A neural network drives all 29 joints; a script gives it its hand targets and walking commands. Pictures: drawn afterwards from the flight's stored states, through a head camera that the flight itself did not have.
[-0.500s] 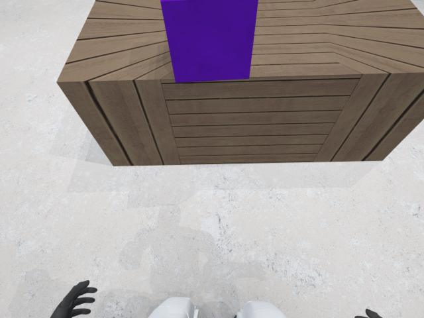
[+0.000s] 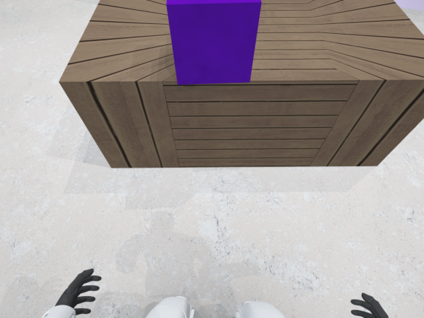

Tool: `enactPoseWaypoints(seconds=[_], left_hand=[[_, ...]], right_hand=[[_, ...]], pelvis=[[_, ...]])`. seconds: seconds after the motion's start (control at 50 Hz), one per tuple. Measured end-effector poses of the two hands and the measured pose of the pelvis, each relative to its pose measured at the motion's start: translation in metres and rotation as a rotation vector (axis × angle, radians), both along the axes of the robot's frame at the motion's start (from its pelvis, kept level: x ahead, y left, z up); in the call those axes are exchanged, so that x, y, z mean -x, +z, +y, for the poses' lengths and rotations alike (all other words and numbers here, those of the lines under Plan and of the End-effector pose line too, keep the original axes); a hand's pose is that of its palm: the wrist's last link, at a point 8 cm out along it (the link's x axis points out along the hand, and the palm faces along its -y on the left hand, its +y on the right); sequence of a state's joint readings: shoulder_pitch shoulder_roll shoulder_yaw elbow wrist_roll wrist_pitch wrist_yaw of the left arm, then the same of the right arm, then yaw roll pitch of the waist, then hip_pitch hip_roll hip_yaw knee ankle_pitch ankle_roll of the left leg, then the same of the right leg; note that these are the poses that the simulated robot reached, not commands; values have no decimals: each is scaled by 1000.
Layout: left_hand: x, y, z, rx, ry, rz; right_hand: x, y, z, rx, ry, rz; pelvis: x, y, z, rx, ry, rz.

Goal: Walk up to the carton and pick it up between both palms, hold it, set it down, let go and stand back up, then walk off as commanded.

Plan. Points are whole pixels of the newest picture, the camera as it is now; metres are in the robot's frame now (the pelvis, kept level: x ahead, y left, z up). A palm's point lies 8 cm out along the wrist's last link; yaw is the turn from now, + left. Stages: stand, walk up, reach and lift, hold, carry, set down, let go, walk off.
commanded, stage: stand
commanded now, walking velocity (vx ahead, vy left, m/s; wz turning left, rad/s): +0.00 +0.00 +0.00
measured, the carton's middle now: (212, 31) +0.97 +0.02 -0.02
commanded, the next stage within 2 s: none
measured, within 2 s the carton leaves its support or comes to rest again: neither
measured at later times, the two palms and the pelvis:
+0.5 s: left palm out of the picture +0.11 +0.28 -0.08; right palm out of the picture +0.08 -0.32 -0.10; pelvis -0.01 -0.02 +0.02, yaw +0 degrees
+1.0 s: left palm out of the picture +0.09 +0.28 -0.08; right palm out of the picture +0.07 -0.32 -0.10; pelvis -0.01 -0.01 +0.02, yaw +0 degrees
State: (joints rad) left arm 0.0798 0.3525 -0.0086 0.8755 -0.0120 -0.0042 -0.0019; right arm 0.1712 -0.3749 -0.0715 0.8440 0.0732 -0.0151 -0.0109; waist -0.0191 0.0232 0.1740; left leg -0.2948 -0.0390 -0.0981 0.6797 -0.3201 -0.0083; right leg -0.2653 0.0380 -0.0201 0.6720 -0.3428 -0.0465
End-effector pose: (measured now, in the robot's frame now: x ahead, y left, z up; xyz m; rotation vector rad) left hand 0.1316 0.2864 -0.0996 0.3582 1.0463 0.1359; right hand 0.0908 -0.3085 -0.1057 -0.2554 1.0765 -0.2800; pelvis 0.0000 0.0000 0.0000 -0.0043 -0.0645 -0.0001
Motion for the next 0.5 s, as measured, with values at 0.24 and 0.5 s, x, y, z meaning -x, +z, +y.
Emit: enactPoseWaypoints(seconds=[0.24,0.5], left_hand=[[23,5,-1,-5,28,46],[24,17,-8,-18,33,43]], right_hand=[[13,0,-5,-21,-17,33],[12,1,-12,-39,-21,56]], pelvis=[[4,7,-7,-11,3,21],[6,16,-16,-24,5,53]])
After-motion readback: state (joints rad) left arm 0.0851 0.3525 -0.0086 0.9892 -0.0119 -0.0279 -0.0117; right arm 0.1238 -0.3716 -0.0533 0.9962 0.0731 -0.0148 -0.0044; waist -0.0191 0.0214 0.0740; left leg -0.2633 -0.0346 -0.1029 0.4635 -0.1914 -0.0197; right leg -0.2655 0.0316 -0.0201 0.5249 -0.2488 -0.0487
